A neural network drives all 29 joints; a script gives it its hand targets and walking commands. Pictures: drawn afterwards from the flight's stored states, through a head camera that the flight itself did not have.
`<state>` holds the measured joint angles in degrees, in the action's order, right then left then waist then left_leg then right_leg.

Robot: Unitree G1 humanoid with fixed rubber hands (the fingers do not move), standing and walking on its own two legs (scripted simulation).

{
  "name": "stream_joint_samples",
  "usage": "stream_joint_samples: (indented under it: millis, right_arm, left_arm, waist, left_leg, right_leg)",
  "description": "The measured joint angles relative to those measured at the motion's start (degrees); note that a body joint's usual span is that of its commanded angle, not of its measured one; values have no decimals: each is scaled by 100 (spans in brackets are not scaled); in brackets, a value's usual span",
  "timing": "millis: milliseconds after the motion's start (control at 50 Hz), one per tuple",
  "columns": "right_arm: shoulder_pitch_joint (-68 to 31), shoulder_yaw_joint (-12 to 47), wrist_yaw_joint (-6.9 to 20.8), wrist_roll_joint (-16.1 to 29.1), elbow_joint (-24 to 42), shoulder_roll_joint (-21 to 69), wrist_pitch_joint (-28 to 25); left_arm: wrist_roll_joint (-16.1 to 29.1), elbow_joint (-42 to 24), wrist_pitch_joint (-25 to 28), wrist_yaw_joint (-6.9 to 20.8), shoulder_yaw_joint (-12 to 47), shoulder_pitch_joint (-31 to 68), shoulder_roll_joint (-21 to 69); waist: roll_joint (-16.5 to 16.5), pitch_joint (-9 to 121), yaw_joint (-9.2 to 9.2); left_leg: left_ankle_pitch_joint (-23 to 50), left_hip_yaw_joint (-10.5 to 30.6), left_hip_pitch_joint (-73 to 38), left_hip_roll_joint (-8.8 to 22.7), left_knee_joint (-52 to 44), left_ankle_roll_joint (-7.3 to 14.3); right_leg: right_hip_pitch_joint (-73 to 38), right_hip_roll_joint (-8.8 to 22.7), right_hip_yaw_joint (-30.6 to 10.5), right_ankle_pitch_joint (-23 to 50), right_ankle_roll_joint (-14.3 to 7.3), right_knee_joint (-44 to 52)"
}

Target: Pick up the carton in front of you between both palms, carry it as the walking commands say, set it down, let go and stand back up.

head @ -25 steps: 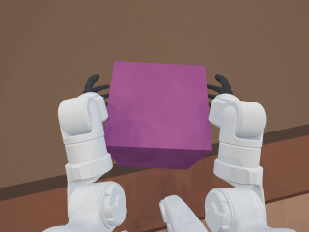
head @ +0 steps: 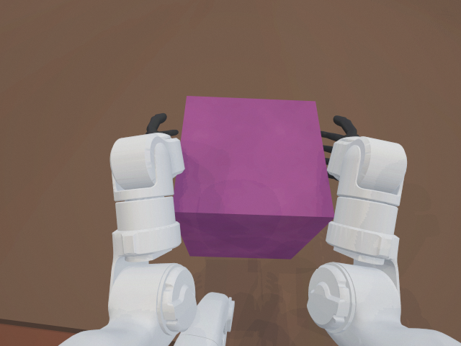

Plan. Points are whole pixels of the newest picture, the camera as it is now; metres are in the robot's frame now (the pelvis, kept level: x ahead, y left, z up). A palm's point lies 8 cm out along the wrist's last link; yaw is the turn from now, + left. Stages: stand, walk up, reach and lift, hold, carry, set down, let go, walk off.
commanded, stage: carry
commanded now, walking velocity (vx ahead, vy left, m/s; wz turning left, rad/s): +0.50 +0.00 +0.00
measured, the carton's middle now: (245, 187) +0.39 +0.05 +0.05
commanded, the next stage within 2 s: none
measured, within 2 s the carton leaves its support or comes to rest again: neither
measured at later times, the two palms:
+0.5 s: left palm out of the picture +0.71 +0.17 +0.25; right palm (353, 6) +0.67 -0.11 +0.26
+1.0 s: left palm out of the picture +0.95 +0.21 +0.37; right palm out of the picture +0.98 -0.07 +0.37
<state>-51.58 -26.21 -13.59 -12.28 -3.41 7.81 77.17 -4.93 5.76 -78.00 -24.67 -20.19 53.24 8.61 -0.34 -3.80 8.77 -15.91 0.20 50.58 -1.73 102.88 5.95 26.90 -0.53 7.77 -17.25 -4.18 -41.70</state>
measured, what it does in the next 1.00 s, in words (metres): climbs: left foot 0.16 m higher, then right foot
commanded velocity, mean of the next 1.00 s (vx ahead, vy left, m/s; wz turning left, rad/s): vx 0.50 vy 0.00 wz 0.00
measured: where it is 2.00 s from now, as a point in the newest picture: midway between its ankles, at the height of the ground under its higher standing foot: (249, 132)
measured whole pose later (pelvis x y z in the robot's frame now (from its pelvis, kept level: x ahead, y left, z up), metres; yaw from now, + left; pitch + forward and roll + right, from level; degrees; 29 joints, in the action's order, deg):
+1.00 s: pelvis +0.61 +0.05 +0.20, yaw +1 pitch +5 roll +1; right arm -48.1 -20.3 -14.9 -11.7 -9.2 7.1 76.7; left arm -8.9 11.4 -76.1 -15.9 -18.6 47.9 6.1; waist -0.3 7.5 4.3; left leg -13.1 -3.3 36.7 2.3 45.5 -1.0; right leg 12.2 -0.4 2.5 -14.7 -2.1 -21.8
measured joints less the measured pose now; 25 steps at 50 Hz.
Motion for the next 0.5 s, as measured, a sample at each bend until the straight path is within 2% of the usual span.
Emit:
stream_joint_samples:
  millis: [60, 80, 100, 140, 180, 200, 240, 280, 300, 320, 340, 360, 380, 400, 420, 440, 460, 500]
  right_arm:
    - [-70, 134, -23, -48, 202, -14, -78]
    - [-89, 172, -25, -48, 262, -45, -74]
    - [-84, 208, -25, -30, 322, -77, -59]
    - [-118, 291, -49, 16, 365, -151, -4]
    - [-298, 379, -58, 8, 122, -270, 29]
    - [-393, 421, -56, 4, -68, -336, 44]
    - [-491, 503, -93, 19, -383, -400, 100]
    - [-489, 607, -200, 71, -623, -341, 152]
    - [-466, 654, -260, 93, -749, -291, 156]
    - [-399, 707, -312, 111, -879, -226, 109]
    - [-317, 795, -371, 147, -993, -156, 31]
    - [-263, 889, -437, 180, -1083, -101, -38]
    - [-179, 962, -498, 217, -1112, -55, -103]
    - [-40, 1017, -561, 277, -1074, -1, -164]
    - [134, 1022, -625, 386, -967, 67, -204]
    - [306, 993, -755, 514, -809, 130, -215]
    - [433, 935, -880, 643, -640, 173, -219]
    - [490, 836, -1024, 799, -425, 207, -265]
  left_arm:
    - [-105, -31, 208, 282, -9, 76, -38]
    - [-124, -54, 256, 340, 20, 77, -38]
    - [-132, -86, 287, 371, 51, 58, -27]
    - [-162, -115, 296, 448, 90, 55, -35]
    - [-241, 82, 288, 614, 145, 155, -154]
    - [-270, 238, 281, 694, 179, 203, -230]
    - [-274, 455, 209, 790, 214, 211, -347]
    - [-282, 461, 50, 838, 106, 92, -407]
    - [-308, 455, -18, 869, 14, 11, -414]
    - [-343, 475, -39, 902, -82, -86, -420]
    - [-366, 477, -33, 931, -195, -188, -436]
    - [-400, 498, -8, 988, -311, -251, -456]
    - [-451, 556, 46, 1053, -399, -274, -472]
    - [-504, 583, 85, 1098, -457, -309, -474]
    - [-551, 542, 100, 1122, -499, -381, -452]
    - [-599, 451, 90, 1126, -518, -460, -389]
    - [-642, 330, 99, 1124, -533, -537, -298]
    - [-687, 96, 184, 1137, -563, -644, -150]
  waist:
    - [-44, 85, -53]
    - [-102, 183, -62]
    - [-131, 348, -58]
    - [-131, 703, -91]
    - [-147, 882, -150]
    - [-162, 915, -172]
    - [-123, 979, -228]
    - [-11, 1105, -396]
    - [-11, 1159, -533]
    - [32, 1129, -756]
    - [72, 1026, -991]
    - [-29, 885, -1200]
    - [-82, 695, -1361]
    - [-28, 520, -1500]
    - [81, 411, -1624]
    - [190, 369, -1717]
    - [239, 345, -1747]
    - [215, 280, -1688]
  left_leg:
    - [-221, -163, 655, 213, -299, 44]
    - [80, -198, 830, 271, 31, 114]
    - [-72, -220, 967, 297, 580, 188]
    - [-864, -231, 1307, 333, 1431, 213]
    - [-1490, -189, 1622, 399, 1457, 189]
    - [-1635, -210, 1730, 468, 1076, 173]
    - [-1557, -405, 1696, 622, -468, 164]
    - [-1161, -737, 1227, 583, -2255, 189]
    - [-920, -861, 887, 474, -2888, 231]
    - [-684, -932, 648, 337, -3017, 145]
    - [-664, -1005, 399, 250, -3060, 47]
    - [-729, -946, 205, 259, -3109, -18]
    - [-786, -874, -31, 274, -3230, -36]
    - [-798, -842, -319, 244, -3453, -45]
    - [-756, -825, -609, 181, -3758, -117]
    - [-701, -803, -864, 109, -4075, -206]
    - [-656, -774, -1086, 79, -4380, -261]
    - [-586, -735, -1503, 129, -4943, -309]
  right_leg:
    - [-645, 37, -57, 0, 8, 631]
    - [-829, 36, -77, -40, 27, 789]
    - [-963, 52, -124, -92, 50, 933]
    - [-1197, 149, -220, -182, 119, 1248]
    - [-1558, 282, -318, -225, 273, 1612]
    - [-1795, 352, -367, -236, 339, 1820]
    - [-2327, 523, -476, -210, 434, 2372]
    - [-2792, 764, -475, -71, 544, 2890]
    - [-2890, 856, -386, 14, 531, 2842]
    - [-2869, 992, -307, 110, 491, 2440]
    - [-2521, 1118, -388, 708, 462, 1453]
    - [-1861, 896, -756, 761, 544, -204]
    - [-1172, 544, -1092, 518, 527, -1986]
    - [-561, 230, -1323, 323, 437, -3501]
    - [-32, -2, -1444, 499, 329, -4608]
    - [318, -137, -1450, 962, 234, -5331]
    - [621, -219, -1398, 585, 127, -5708]
    - [1129, -244, -1232, -197, 1, -5640]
